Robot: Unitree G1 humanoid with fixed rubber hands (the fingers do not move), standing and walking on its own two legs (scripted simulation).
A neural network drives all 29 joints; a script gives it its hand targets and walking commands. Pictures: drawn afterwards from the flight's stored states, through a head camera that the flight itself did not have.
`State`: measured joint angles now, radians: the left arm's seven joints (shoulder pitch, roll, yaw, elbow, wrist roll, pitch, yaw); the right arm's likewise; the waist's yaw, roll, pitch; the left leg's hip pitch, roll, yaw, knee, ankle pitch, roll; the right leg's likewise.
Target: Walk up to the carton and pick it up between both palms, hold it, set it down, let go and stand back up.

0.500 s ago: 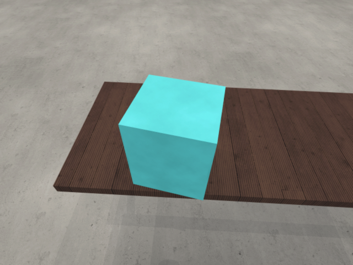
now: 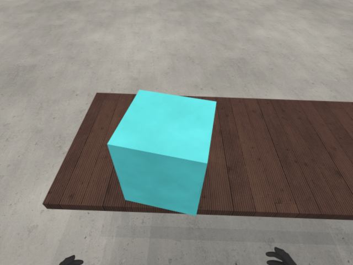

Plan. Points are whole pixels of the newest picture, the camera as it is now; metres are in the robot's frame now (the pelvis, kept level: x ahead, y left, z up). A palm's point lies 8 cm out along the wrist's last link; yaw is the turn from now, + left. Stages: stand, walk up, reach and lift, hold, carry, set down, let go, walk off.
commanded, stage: walk up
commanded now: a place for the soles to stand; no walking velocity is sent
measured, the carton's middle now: (168, 153) +0.42 +0.03 +0.01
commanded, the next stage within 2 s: stand in 0.62 s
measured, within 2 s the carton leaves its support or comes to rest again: neither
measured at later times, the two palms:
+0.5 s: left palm out of the picture +0.10 +0.27 -0.09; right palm out of the picture +0.12 -0.25 -0.08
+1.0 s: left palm out of the picture +0.07 +0.27 -0.10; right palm out of the picture +0.10 -0.25 -0.09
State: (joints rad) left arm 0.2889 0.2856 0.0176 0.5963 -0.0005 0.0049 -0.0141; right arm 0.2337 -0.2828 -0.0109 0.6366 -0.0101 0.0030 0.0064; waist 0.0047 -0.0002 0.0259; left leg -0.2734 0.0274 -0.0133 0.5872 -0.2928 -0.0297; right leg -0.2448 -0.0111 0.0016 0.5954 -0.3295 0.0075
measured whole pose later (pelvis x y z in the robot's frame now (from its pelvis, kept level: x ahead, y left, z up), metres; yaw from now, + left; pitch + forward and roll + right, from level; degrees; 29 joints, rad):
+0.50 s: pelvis +0.00 +0.01 +0.00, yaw +0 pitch -2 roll +0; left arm 0.31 0.29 0.02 0.62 0.00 0.01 -0.01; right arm 0.23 -0.28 -0.02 0.66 0.00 0.01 0.01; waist 0.01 -0.01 0.04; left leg -0.26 0.02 -0.01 0.58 -0.28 -0.02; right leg -0.23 -0.02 0.01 0.58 -0.31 0.02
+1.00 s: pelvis -0.01 +0.01 +0.00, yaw +0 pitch -2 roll +0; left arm 0.33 0.28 0.02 0.66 0.00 0.00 -0.01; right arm 0.25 -0.28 -0.02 0.68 -0.01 0.01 0.01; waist 0.00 -0.01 0.04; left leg -0.27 0.02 -0.01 0.56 -0.26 -0.02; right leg -0.24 -0.02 0.02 0.57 -0.29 0.02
